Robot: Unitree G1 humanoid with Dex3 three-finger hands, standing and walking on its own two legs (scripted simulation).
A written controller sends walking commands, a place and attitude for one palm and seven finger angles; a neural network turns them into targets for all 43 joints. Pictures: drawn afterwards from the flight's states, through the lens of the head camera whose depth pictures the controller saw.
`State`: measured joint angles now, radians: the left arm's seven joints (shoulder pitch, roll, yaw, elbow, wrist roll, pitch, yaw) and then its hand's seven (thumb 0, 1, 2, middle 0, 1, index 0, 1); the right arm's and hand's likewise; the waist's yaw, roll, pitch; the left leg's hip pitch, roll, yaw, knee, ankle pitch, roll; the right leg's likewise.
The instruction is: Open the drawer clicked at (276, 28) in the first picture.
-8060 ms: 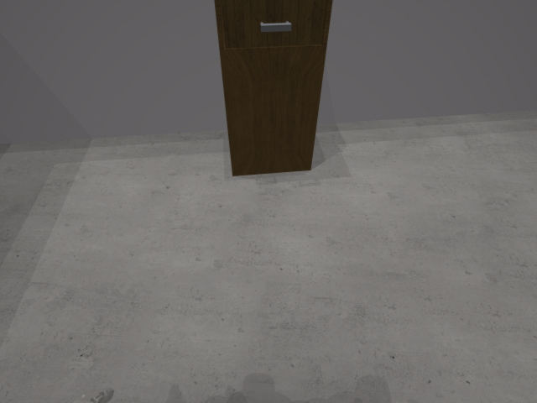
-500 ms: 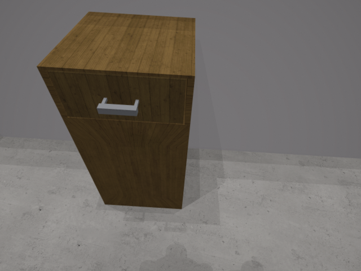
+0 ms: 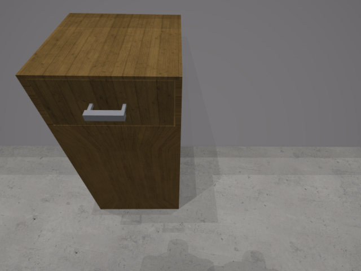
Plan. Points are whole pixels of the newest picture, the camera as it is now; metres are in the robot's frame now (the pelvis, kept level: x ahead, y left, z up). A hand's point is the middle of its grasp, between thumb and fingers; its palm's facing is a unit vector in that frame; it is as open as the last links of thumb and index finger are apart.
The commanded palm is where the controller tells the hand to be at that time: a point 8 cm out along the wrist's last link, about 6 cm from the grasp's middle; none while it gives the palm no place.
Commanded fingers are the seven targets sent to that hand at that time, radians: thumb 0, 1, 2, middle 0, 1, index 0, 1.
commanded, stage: look again from close up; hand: left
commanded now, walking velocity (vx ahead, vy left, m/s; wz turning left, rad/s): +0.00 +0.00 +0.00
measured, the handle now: (106, 111) +0.54 +0.26 +0.02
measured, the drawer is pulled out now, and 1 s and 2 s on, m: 0.00 0.00 0.00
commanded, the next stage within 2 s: shuffle to correct the standing spot in 0.48 s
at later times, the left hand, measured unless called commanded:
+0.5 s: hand out of the picture +0.00 +0.16 -0.18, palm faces +0.03 -0.98 -0.21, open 7.4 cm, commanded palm none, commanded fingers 0.00 0.90 0.90 -0.20 -0.30 -0.20 -0.30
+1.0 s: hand out of the picture +0.01 +0.18 -0.19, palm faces +0.05 -0.98 -0.20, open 7.4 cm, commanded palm none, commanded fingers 0.00 0.90 0.90 -0.20 -0.30 -0.20 -0.30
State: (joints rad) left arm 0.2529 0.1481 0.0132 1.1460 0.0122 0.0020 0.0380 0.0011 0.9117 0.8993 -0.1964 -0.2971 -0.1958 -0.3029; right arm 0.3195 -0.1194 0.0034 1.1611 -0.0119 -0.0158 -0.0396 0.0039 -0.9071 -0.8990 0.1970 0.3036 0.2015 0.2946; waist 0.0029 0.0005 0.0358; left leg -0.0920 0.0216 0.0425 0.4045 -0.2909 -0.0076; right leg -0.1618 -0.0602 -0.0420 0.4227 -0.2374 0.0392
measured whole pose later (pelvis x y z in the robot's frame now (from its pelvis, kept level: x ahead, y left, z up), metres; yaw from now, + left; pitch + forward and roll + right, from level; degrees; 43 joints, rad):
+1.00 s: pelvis +0.02 +0.00 -0.01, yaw +0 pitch +0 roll +1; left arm 0.31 0.16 0.05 1.07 0.02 0.00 0.01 0.00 0.91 0.90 -0.20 -0.30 -0.20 -0.30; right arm 0.40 -0.14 0.01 1.09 -0.03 -0.03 -0.04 0.00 -0.91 -0.90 0.19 0.30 0.20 0.29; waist 0.00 -0.01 0.04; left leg -0.15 0.01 0.06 0.53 -0.38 0.00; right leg -0.30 -0.04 -0.08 0.68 -0.40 -0.03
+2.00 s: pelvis -0.03 +0.02 +0.00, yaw +0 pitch -2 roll +0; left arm 0.40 0.13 0.00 1.09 0.02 0.00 0.03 0.00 0.91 0.90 -0.20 -0.30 -0.20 -0.30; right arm 0.35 -0.15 0.01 1.07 -0.03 0.00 -0.02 0.01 -0.91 -0.90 0.20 0.30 0.20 0.29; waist 0.01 0.00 0.00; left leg -0.22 -0.02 0.08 0.48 -0.23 0.05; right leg -0.27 -0.05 -0.08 0.48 -0.19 0.00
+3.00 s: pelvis +0.00 -0.01 -0.03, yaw -4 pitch +6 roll +3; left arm 0.47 0.22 -0.17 -0.02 1.00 0.01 0.38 0.00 0.62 0.77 -0.22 -0.49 -0.22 -0.49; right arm 0.07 -0.26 -0.03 0.50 -0.04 0.01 0.05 0.01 -0.91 -0.90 0.20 0.30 0.20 0.29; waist 0.08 -0.03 -0.09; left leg -0.39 0.02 0.15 0.67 -0.37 0.00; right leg -0.52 -0.02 0.00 0.76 -0.35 -0.05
